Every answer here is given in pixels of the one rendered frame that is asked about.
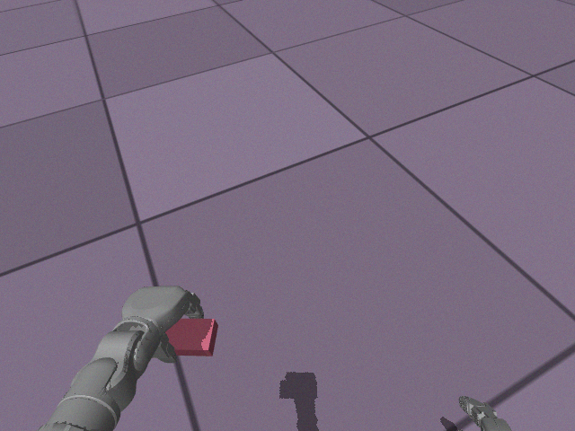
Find small box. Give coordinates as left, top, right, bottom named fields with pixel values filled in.
left=165, top=319, right=218, bottom=356

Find left robot hand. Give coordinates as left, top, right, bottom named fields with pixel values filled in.
left=122, top=286, right=204, bottom=363

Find right robot hand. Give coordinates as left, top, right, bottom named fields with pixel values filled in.
left=458, top=396, right=511, bottom=431

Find left robot arm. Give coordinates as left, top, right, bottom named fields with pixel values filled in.
left=36, top=317, right=161, bottom=431

